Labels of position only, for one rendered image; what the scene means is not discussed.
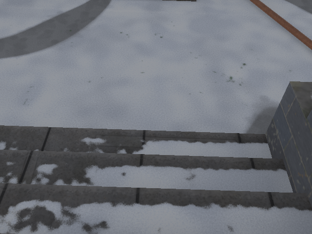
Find stairs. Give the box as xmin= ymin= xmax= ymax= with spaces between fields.
xmin=0 ymin=125 xmax=312 ymax=234

